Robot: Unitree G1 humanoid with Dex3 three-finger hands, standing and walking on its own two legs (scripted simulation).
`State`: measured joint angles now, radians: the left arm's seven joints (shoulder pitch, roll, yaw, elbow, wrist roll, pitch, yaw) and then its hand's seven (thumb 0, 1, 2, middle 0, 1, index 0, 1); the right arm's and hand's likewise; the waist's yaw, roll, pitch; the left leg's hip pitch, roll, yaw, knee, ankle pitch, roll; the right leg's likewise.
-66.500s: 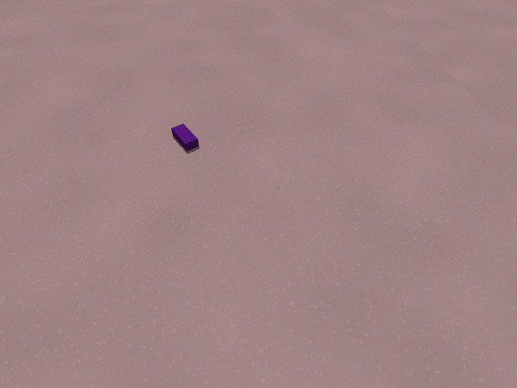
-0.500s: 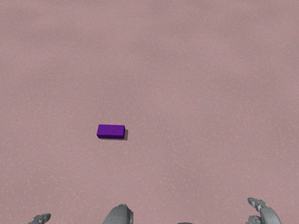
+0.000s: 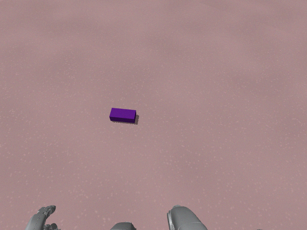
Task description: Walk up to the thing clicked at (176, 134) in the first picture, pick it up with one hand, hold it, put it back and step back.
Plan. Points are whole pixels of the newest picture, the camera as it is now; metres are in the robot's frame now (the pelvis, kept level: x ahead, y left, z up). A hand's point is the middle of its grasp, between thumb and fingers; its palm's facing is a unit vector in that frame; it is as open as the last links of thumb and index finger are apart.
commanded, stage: step back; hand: left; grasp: from above
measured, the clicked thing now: (123, 115) +0.93 +0.25 -0.73
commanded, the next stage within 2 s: stand in 1.40 s
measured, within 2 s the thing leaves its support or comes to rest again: neither
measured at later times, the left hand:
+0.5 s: hand out of the picture -0.07 +0.27 -0.13, palm faces +0.03 -0.89 -0.45, open 7.4 cm
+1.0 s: hand out of the picture -0.09 +0.27 -0.15, palm faces +0.04 -0.93 -0.36, open 7.4 cm
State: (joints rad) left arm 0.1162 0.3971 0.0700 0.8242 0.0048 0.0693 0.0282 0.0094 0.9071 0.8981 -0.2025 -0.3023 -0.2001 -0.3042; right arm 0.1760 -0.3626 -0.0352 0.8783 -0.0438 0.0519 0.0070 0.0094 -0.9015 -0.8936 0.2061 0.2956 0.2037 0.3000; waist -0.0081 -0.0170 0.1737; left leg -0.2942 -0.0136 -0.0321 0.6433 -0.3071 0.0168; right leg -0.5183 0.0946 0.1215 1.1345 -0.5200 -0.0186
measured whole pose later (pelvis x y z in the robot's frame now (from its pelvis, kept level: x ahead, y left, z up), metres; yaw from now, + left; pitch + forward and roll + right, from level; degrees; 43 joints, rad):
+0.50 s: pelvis -0.15 -0.01 +0.00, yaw +1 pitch -2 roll +1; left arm 0.20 0.38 0.07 0.89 0.05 0.00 0.00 0.01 0.90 0.90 -0.21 -0.30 -0.20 -0.30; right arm 0.23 -0.41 -0.06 0.95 -0.03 0.06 0.02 0.01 -0.90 -0.89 0.20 0.30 0.20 0.30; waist 0.03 0.05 0.09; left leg -0.27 -0.01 -0.07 0.75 -0.52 -0.01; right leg -0.32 -0.04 -0.04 0.67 -0.32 -0.02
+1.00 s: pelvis -0.14 +0.01 +0.00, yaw +1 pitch -3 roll +0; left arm 0.20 0.36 0.04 0.99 0.02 -0.02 -0.01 0.01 0.90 0.90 -0.20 -0.30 -0.20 -0.30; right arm 0.18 -0.38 -0.07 1.00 -0.04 -0.01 0.01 0.01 -0.90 -0.89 0.20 0.30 0.20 0.30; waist 0.03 0.00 0.08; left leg -0.28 0.00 0.00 0.60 -0.26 0.00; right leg -0.26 -0.04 0.00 0.64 -0.33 0.01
